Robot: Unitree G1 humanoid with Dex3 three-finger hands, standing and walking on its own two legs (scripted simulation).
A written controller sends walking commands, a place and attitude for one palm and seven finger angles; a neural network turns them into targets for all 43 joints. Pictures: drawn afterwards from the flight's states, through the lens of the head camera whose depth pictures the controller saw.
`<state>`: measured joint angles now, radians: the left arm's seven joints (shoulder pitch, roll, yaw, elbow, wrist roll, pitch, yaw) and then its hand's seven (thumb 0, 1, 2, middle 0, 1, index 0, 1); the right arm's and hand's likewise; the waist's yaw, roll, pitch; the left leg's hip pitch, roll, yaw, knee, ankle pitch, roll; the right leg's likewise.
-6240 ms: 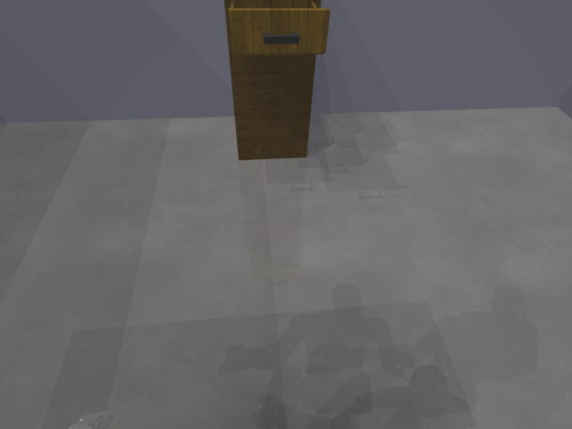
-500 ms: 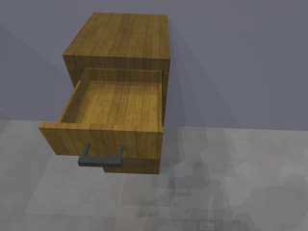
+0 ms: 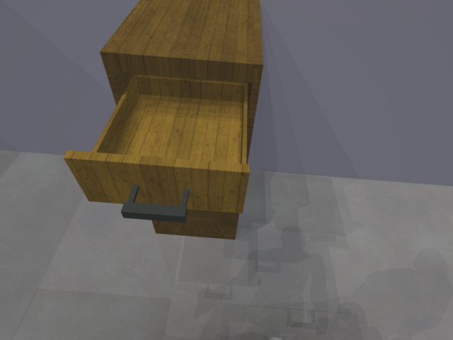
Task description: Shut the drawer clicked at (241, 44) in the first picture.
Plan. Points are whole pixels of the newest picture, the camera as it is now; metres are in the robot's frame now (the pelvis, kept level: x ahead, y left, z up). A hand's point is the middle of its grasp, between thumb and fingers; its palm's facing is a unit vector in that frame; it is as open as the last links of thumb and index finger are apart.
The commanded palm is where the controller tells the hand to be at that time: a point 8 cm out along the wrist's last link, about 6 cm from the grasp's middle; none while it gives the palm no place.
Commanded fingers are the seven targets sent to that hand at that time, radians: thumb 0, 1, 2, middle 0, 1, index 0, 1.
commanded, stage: come to a stop and stand still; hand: left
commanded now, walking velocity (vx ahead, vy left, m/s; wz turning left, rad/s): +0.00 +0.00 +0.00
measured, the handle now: (157, 202) +0.35 +0.16 +0.03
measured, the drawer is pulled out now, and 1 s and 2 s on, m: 0.29 0.29 0.29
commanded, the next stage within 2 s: look again from close up in 0.78 s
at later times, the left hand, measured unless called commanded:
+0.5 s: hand out of the picture -0.09 +0.16 -0.16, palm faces +0.04 -0.98 -0.18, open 7.4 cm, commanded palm none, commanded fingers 0.00 0.90 0.90 -0.20 -0.30 -0.20 -0.30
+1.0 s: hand out of the picture -0.08 +0.16 -0.17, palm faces +0.02 -0.99 -0.16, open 7.4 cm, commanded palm none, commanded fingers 0.00 0.90 0.90 -0.20 -0.30 -0.20 -0.30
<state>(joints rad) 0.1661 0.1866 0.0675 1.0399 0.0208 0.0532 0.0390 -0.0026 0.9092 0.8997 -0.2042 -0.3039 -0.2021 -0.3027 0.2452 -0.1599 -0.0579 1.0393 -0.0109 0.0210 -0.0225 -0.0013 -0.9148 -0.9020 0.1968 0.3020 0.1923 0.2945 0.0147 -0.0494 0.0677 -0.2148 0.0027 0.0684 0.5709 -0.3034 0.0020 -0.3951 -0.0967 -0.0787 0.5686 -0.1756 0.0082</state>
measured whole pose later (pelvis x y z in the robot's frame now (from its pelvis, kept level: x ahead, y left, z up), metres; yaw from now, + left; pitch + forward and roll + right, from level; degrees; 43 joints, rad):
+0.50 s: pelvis -0.06 +0.00 +0.01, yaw -1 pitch -3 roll +0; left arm 0.34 0.11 0.00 1.15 0.01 0.01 0.04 0.00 0.91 0.90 -0.20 -0.30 -0.20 -0.30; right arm 0.28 -0.15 -0.01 1.14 -0.01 0.02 -0.02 0.00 -0.93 -0.90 0.20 0.30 0.19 0.29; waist 0.00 0.02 0.03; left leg -0.21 0.01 0.07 0.39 -0.13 0.01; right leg -0.12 0.02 -0.05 0.43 -0.27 -0.04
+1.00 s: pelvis -0.06 +0.01 +0.01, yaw +0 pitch -1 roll -3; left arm 0.35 0.09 -0.01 1.10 0.02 -0.03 0.05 0.00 0.91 0.90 -0.20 -0.30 -0.20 -0.30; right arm 0.36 -0.12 -0.01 1.11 -0.02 0.00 -0.01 0.00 -0.91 -0.90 0.20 0.30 0.19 0.29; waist -0.03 0.06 0.03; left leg -0.34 0.04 0.02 0.59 -0.23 0.01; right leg -0.18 0.06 -0.08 0.48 -0.29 -0.04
